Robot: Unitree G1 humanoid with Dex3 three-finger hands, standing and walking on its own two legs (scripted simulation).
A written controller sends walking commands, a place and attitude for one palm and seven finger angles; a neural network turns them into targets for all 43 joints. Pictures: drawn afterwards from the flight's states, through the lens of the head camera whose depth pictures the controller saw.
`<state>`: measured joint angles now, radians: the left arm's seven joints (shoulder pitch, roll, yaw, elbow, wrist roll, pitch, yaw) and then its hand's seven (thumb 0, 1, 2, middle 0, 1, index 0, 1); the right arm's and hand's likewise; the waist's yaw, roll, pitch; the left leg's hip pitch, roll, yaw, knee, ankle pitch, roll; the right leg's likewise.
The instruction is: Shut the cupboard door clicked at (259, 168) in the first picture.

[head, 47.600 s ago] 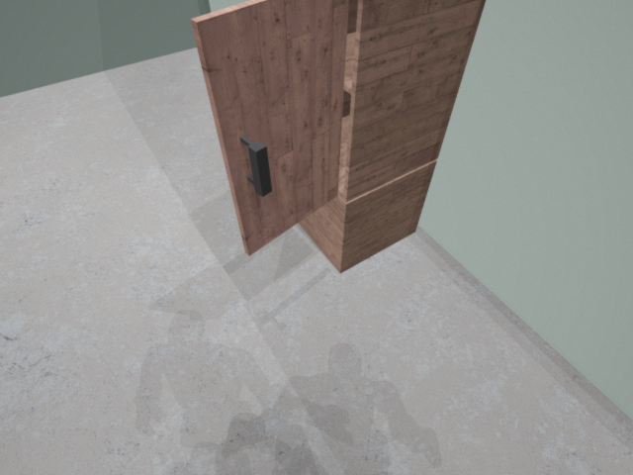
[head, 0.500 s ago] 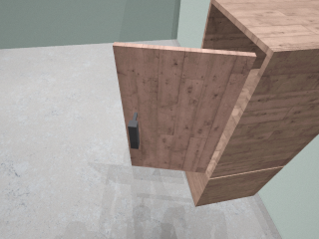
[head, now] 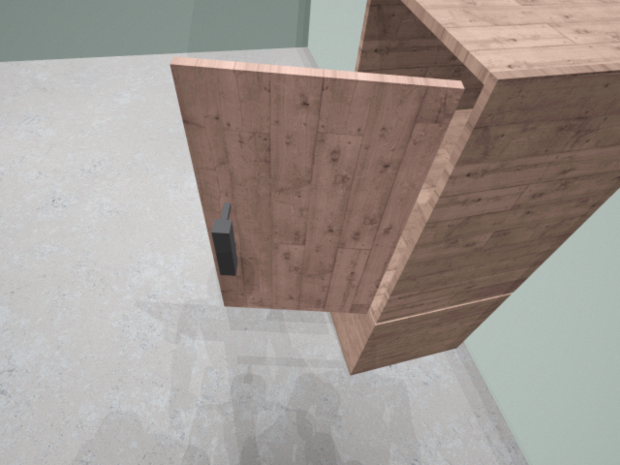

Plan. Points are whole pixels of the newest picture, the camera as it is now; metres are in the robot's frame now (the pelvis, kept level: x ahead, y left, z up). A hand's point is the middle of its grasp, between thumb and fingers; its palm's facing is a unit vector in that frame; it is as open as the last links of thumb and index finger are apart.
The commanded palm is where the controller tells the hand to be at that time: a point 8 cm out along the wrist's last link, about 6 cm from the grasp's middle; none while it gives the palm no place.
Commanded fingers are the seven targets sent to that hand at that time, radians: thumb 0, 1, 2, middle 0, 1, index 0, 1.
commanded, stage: come to a stop and stand still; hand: left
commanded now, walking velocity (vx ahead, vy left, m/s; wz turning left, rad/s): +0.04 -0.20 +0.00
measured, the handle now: (227, 238) +0.46 +0.16 -0.04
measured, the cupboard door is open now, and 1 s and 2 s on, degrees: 74 74 74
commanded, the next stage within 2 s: look again from close up in 1.64 s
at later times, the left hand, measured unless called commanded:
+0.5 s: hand out of the picture +0.02 +0.13 -0.19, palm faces +0.05 -0.98 -0.17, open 7.3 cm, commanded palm none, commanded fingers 0.00 0.90 0.90 -0.20 -0.30 -0.20 -0.30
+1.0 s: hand out of the picture +0.03 +0.14 -0.16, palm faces +0.00 -0.96 -0.28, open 7.4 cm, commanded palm none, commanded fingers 0.00 0.90 0.90 -0.20 -0.30 -0.20 -0.30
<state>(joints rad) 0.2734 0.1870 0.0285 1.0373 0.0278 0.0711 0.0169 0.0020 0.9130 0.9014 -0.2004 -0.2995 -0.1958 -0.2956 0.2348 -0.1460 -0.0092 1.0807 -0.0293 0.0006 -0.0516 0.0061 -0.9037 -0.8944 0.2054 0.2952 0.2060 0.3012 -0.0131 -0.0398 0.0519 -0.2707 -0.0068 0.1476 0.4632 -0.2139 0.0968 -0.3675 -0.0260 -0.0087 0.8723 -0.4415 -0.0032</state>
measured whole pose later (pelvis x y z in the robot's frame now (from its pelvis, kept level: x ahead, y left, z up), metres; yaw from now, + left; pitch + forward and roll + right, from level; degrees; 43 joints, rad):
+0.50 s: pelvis +0.01 -0.04 -0.01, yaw +1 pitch +0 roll +0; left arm 0.26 0.18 0.02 1.03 0.02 0.02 0.04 0.01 0.92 0.90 -0.20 -0.30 -0.20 -0.30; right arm 0.25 -0.14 -0.01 1.07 -0.01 0.01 -0.02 0.01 -0.93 -0.89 0.20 0.29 0.20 0.30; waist 0.02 -0.06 0.05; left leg -0.29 0.00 0.07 0.55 -0.26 0.04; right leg -0.22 -0.07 -0.02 0.54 -0.31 0.05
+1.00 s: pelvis +0.00 -0.06 +0.00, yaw +0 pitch +0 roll +1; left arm 0.28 0.20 -0.02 1.02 0.01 0.00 0.02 0.00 0.91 0.90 -0.20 -0.30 -0.20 -0.30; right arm 0.22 -0.20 0.01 0.96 -0.02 0.00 0.00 0.00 -0.92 -0.89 0.20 0.29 0.20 0.30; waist 0.00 0.04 0.01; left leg -0.26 0.00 0.08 0.49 -0.23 0.02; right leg -0.22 -0.07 -0.01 0.54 -0.31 0.04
